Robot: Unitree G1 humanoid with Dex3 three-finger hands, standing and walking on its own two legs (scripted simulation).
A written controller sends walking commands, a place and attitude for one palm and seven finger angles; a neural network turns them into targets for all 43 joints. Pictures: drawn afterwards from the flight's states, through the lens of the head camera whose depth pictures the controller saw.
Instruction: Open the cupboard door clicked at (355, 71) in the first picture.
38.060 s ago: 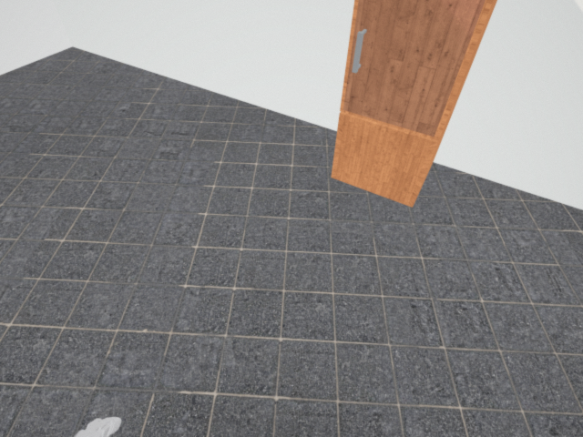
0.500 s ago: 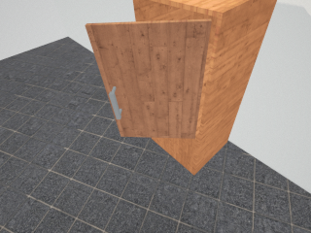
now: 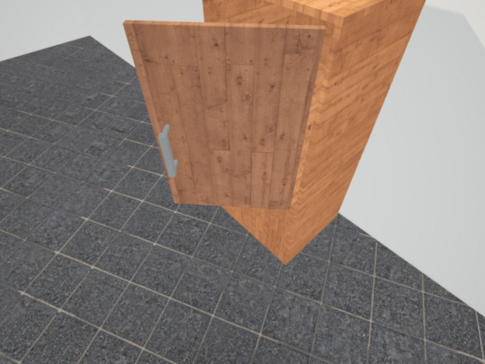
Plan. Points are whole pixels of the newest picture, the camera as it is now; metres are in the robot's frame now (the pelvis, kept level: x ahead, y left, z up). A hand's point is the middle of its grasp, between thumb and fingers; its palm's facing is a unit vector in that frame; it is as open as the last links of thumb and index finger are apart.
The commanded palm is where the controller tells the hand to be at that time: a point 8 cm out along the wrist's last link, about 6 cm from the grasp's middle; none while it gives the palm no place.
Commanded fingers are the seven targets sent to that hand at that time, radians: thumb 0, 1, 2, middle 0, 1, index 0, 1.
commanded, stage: look again from close up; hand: left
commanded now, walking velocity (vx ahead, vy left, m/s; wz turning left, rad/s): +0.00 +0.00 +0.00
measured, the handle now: (169, 151) +0.65 +0.23 -0.07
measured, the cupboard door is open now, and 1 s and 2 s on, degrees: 43 43 43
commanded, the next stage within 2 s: shuffle to correct the standing spot in 0.48 s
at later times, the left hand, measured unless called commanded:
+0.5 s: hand out of the picture +0.03 +0.16 -0.17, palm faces +0.03 -0.98 -0.19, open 7.3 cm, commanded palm none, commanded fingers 0.00 0.90 0.90 -0.20 -0.30 -0.20 -0.30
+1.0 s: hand out of the picture +0.06 +0.19 -0.18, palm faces +0.04 -0.98 -0.18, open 7.4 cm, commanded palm none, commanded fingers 0.00 0.90 0.90 -0.20 -0.30 -0.20 -0.30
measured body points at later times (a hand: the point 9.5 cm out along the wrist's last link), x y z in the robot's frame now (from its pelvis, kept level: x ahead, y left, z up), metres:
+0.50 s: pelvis +0.03 -0.01 +0.01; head +0.05 -0.02 +0.45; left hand +0.03 +0.21 -0.15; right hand +0.04 -0.23 -0.16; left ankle +0.05 +0.13 -0.73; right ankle +0.02 -0.11 -0.73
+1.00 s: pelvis +0.10 +0.02 +0.00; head +0.12 +0.02 +0.45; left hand +0.06 +0.24 -0.16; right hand +0.09 -0.21 -0.16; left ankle +0.05 +0.12 -0.73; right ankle +0.02 -0.09 -0.71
